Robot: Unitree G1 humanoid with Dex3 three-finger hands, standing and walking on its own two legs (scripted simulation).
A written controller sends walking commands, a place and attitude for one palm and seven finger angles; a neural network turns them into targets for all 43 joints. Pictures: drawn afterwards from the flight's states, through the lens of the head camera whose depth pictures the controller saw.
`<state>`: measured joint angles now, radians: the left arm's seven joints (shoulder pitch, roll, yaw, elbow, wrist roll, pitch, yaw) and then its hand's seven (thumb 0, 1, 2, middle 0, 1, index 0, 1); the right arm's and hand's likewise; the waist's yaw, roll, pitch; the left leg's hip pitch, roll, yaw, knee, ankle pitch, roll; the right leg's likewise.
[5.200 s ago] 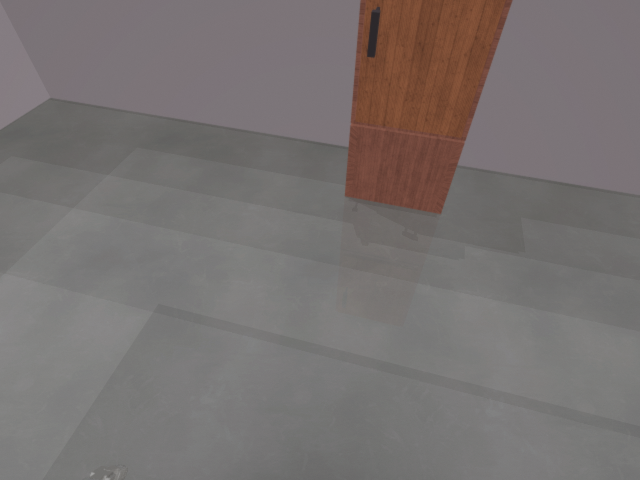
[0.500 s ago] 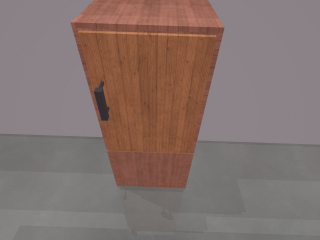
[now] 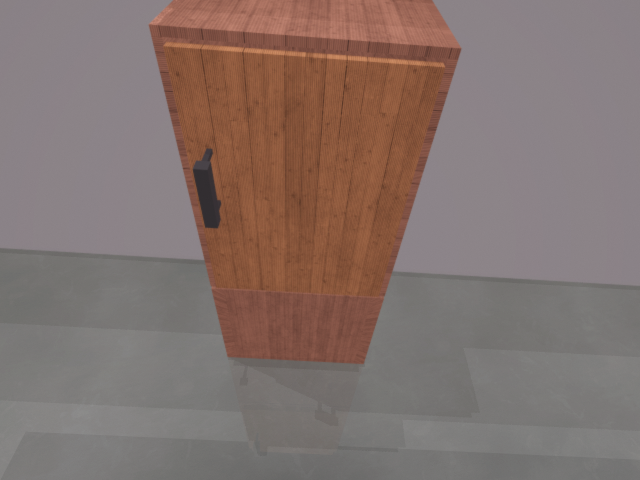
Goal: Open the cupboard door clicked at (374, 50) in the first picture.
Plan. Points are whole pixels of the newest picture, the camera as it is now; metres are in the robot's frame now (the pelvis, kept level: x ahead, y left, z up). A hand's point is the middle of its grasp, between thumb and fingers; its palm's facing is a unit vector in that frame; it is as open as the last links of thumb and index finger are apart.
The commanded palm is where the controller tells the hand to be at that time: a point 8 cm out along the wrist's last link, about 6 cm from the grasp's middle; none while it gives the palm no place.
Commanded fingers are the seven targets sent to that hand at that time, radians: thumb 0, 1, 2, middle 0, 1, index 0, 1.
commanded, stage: look again from close up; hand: left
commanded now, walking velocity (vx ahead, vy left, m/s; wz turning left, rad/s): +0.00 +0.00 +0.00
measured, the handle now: (210, 188) +0.60 +0.24 +0.01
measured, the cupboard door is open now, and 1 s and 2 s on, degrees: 0 0 0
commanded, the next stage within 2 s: raise the hand with hooked fingers in 0.54 s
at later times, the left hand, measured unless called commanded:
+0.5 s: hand out of the picture +0.01 +0.17 -0.17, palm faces +0.00 -0.99 -0.15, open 7.4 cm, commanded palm none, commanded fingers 0.00 0.90 0.90 -0.20 -0.30 -0.20 -0.30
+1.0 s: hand (211, 397) +0.23 +0.15 -0.04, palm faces -0.04 -1.00 +0.01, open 8.2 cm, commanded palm +0.18 +0.24 -0.05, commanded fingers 0.00 0.46 0.71 -0.23 -0.58 -0.23 -0.58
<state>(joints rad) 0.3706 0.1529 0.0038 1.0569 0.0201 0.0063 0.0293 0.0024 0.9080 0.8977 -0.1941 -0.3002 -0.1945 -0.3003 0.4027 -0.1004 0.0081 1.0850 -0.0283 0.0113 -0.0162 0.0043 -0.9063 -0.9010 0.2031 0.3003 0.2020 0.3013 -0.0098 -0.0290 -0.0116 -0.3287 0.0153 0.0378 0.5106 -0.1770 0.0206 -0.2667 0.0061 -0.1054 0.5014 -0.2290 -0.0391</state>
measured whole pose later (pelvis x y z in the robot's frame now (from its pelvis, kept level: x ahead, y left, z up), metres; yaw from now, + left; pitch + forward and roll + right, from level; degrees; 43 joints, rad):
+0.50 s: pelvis +0.03 +0.01 +0.01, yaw -1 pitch -1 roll +0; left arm 0.35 0.14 -0.01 1.10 0.02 -0.02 0.03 0.00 0.91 0.90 -0.19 -0.30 -0.19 -0.30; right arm 0.30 -0.14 0.01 1.11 -0.02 -0.02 -0.03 0.01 -0.92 -0.90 0.20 0.30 0.20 0.30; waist 0.00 -0.03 0.01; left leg -0.24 -0.01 0.07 0.44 -0.18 0.04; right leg -0.19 -0.01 -0.07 0.44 -0.23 -0.01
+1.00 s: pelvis +0.03 +0.00 -0.07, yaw -1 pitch +12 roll +1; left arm 0.42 0.15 0.09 0.11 -0.22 -0.55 -0.25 0.00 0.69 0.80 -0.21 -0.45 -0.21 -0.45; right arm 0.14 -0.26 -0.07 0.53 0.01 -0.24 0.01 0.01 -0.91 -0.90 0.20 0.30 0.20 0.30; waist 0.00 -0.04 -0.15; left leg -0.81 0.02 0.07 1.07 -0.46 0.03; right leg -0.77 -0.02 -0.06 1.08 -0.51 -0.04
